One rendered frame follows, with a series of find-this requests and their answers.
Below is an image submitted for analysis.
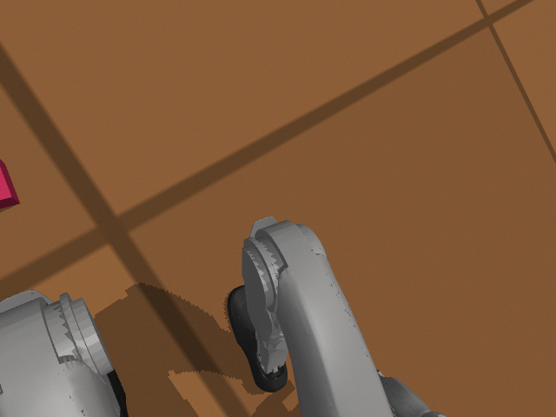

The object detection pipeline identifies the right robot foot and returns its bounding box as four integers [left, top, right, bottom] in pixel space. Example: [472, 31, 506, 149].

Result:
[228, 285, 288, 393]

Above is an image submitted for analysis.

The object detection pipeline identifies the left robot foot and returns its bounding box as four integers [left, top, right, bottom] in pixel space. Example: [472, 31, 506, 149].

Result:
[107, 369, 129, 417]

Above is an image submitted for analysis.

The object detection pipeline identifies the carton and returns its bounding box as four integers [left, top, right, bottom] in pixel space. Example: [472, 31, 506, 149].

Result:
[0, 159, 20, 209]

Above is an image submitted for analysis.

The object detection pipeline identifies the right robot hand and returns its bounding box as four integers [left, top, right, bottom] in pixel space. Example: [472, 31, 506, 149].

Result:
[376, 369, 432, 417]

